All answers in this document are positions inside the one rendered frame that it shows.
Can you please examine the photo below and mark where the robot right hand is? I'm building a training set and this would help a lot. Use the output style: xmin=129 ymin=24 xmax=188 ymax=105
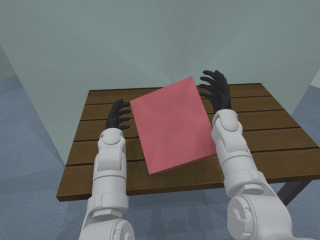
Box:
xmin=199 ymin=70 xmax=232 ymax=114

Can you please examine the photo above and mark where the robot left hand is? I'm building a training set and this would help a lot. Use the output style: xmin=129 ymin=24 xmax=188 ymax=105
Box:
xmin=105 ymin=98 xmax=131 ymax=130

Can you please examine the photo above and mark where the left robot forearm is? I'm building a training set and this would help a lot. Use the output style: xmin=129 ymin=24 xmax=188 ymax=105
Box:
xmin=78 ymin=128 xmax=129 ymax=240

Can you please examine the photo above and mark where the right robot forearm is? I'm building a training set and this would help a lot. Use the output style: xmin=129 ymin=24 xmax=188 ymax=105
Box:
xmin=211 ymin=109 xmax=293 ymax=232

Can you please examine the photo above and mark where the robot left upper arm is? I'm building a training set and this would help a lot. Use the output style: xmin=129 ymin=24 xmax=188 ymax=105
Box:
xmin=79 ymin=218 xmax=135 ymax=240

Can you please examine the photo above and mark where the table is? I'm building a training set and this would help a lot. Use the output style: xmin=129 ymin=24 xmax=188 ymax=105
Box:
xmin=56 ymin=83 xmax=320 ymax=206

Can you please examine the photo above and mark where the carton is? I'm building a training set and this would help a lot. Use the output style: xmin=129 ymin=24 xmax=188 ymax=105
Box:
xmin=130 ymin=76 xmax=217 ymax=175

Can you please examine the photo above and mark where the robot right upper arm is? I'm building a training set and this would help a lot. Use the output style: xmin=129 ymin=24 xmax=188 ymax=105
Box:
xmin=227 ymin=194 xmax=316 ymax=240

